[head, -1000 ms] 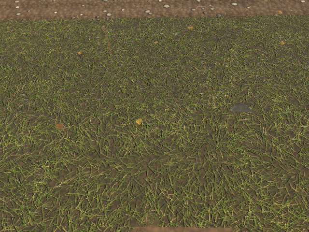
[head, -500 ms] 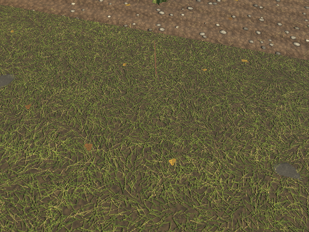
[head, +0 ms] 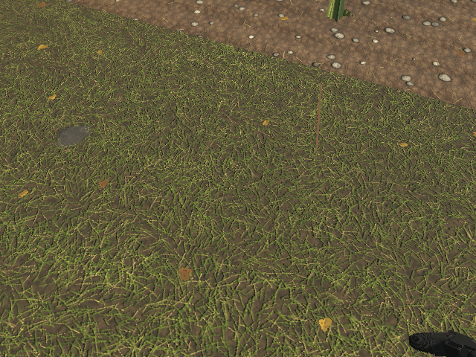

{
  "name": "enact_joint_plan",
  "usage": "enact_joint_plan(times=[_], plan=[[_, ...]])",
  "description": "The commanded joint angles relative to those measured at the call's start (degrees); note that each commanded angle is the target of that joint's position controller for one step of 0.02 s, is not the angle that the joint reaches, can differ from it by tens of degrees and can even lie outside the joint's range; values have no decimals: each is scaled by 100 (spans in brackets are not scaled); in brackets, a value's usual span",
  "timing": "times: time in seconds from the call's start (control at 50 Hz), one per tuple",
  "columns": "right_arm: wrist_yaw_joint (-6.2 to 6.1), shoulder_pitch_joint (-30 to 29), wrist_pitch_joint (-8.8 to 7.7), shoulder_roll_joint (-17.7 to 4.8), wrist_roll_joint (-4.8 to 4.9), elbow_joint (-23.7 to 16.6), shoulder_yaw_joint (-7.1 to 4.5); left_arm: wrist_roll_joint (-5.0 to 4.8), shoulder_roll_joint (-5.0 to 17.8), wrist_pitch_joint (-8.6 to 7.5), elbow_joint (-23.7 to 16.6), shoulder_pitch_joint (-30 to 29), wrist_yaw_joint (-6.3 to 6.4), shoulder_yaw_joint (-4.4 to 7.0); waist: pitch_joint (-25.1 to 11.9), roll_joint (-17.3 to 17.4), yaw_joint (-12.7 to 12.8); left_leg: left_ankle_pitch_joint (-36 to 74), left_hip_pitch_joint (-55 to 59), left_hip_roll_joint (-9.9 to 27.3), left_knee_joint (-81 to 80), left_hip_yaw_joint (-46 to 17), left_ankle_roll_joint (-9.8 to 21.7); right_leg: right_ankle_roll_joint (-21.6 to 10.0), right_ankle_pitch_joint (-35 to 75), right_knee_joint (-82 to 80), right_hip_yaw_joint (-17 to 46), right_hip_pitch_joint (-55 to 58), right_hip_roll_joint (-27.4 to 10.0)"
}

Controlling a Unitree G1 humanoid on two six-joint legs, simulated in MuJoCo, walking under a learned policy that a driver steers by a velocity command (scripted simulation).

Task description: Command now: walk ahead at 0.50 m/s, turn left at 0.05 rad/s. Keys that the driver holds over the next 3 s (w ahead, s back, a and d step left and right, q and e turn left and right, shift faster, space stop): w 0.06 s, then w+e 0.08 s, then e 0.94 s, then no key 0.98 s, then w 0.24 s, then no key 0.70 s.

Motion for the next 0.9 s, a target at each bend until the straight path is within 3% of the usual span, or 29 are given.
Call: enact_joint_plan(times=[0.02, 0.06, 0.08, 0.1, 0.12, 0.14, 0.16, 0.18, 0.2, 0.22, 0.24, 0.26, 0.3, 0.32, 0.36, 0.42, 0.46, 0.48, 0.5, 0.52, 0.54, 0.56, 0.58, 0.62, 0.66, 0.78, 0.9], plan=[[8, -92, -26, -221, -14, -35, -5, 49, 601, -2, -276, -461, 80, 73, 249, -360, -264, 846, 1899, -79, -473, 344, -15, -457, 170, -354, 636, -1771, -829], [-106, -320, -69, -240, -131, -80, 21, 107, 498, 134, -44, 52, 177, 29, 474, -225, -69, 354, 1547, -37, -1133, 335, -129, -486, 460, 566, 661, -1031, -799], [-150, -75, -102, -223, -194, -20, 26, 141, 489, 205, 42, 224, 245, 13, 399, -164, -96, 264, 1651, -6, -1556, 277, -160, -524, 839, 1244, 669, -728, -706], [-223, 598, -131, -255, -217, 199, 9, 154, 558, 291, 93, 219, 317, 24, 209, -208, -352, 327, 1991, 88, -2094, 150, -124, -585, 1561, 2242, 660, -463, -618], [-279, 1549, -150, -321, -243, 515, -34, 76, 693, 400, 52, 53, 378, 75, -12, -168, -817, 663, 2754, 322, -2869, -58, -49, -561, 2006, 3630, 543, -639, -515], [-309, 2352, -134, -665, -224, 739, -178, -83, 757, 437, -74, -308, 323, 131, -492, 342, -1288, 1149, 4134, 771, -2711, -340, 205, -439, 275, 5550, 217, -1695, -14], [-229, 2725, -180, -954, -150, 792, -173, -240, 399, 416, -271, 85, 281, 72, -1149, 762, -969, 4232, 5839, 1489, -337, -415, 145, -380, -2088, 6794, 357, -3475, 129], [-214, 3087, -172, -831, -26, 797, -169, -443, 285, 351, -176, 636, 379, -2, -1757, 1209, -1012, 4958, 7365, 2349, 539, -982, 438, -376, -1701, 6651, 747, -4999, -159], [-249, 3081, -154, -648, 38, 763, -180, -314, 399, 319, -103, 214, 451, 9, -1671, 722, -1258, 3595, 6975, 2291, 52, -1002, 482, -367, -1028, 6429, 780, -5510, -377], [-350, 2786, -161, -630, 30, 756, -201, -80, 487, 371, -175, -123, 435, 35, -1559, 611, -1138, 1772, 6212, 2325, -273, -1374, 894, -230, -425, 6419, 682, -5632, -504], [-491, 1989, -165, -485, 86, 560, -159, 118, 523, 454, -389, -566, 298, 58, -1220, -5, -721, 211, 4642, 2255, -1028, -1417, 1094, 53, 301, 5359, 647, -5084, -770], [-568, 1849, -167, -370, 140, 566, -94, 260, 585, 531, -477, -856, 134, 99, -745, -170, -588, 713, 3488, 2025, -1228, -1130, 1068, 201, 642, 4610, 567, -4355, -855], [-600, 1852, -210, -286, 94, 667, -63, 173, 282, 594, -630, -1044, -37, 15, -418, 79, -358, 1655, 2390, 1512, -1375, -390, 901, 260, 1151, 3623, 282, -3546, -796], [-591, 1641, -231, -269, 127, 618, -62, 109, 133, 588, -778, -1138, -86, -43, -474, 275, -235, 1436, 2011, 1299, -1430, -65, 749, 177, 1614, 2952, 215, -3103, -798], [-542, 1324, -260, -226, 196, 539, -80, 24, 59, 550, -816, -1140, -126, -94, -563, 494, -105, 983, 1617, 938, -1275, 454, 494, -25, 2365, 2041, -64, -2206, -582], [-576, 1459, -141, -264, 285, 508, -131, 120, 211, 598, -857, -1118, -146, -44, -695, 244, -109, 825, 1909, 1057, -613, 600, 366, -323, 2314, 1719, -309, -1812, -344], [-588, 1613, -1, -407, 262, 512, -176, 187, 304, 569, -844, -799, -135, 21, -814, -17, 50, 780, 2062, 973, 700, 820, 216, -631, 2287, 1088, -380, -1310, -130], [-566, 1756, 63, -552, 241, 456, -238, 182, 636, 515, -838, -490, -105, 134, -1073, -481, 215, -691, 1834, 569, 2181, 1027, -38, -930, 3960, 520, 176, -760, -425], [-523, 2345, 172, -136, 183, 266, -180, 104, 1360, 554, -1034, -806, -69, 292, -1455, -2003, -294, -6104, 610, -545, 4464, 1250, -356, -1808, 8097, 573, 2341, 88, -2164], [-541, 2436, 327, -238, 89, 164, -156, -170, 1362, 654, -1117, -589, -80, 300, -2259, -1283, -167, -6263, 123, -572, 4964, 14, -360, -2315, 7576, 262, 3333, 478, -2601], [-589, 2227, 432, -195, 115, 129, -129, -125, 1203, 749, -1263, -983, -9, 279, -1844, -860, -216, -5952, -195, -386, 5048, -193, -405, -2293, 5911, -39, 3282, 27, -2556], [-637, 1919, 482, -228, 81, 38, -131, -58, 905, 817, -1321, -1339, 51, 193, -1159, -478, -322, -5582, -341, -239, 4788, -191, -433, -2038, 4664, -271, 3021, -680, -2252], [-662, 1738, 514, -255, 34, -56, -141, -19, 781, 854, -1332, -1542, 91, 149, -786, -404, -497, -5260, -276, -124, 4358, -243, -457, -1756, 3915, -481, 2755, -1202, -1897], [-630, 1899, 642, -258, -13, -43, -136, 35, 685, 889, -1400, -1743, 108, 131, -747, -589, -662, -4882, 309, -129, 3749, -160, -503, -1423, 3399, -692, 2206, -1853, -1430], [-581, 1889, 695, -156, 26, -97, -110, 41, 821, 860, -1429, -1714, 54, 188, -925, -529, -704, -4706, 527, -207, 3369, -132, -542, -1289, 3359, -714, 2067, -1902, -1215], [-576, 1197, 761, -239, 62, -439, -121, 27, 994, 985, -1616, -1648, 26, 300, -870, -915, -443, -4567, 439, -266, 2162, -305, -666, -991, 378, -1217, 2676, -1794, -1037], [-590, 1235, 624, -238, 163, -545, -94, 77, 1052, 1054, -1754, -1653, -27, 371, -898, -1085, -405, -4853, 1117, -574, 1060, -294, -426, -833, 24, -1309, 3169, -1836, -981]])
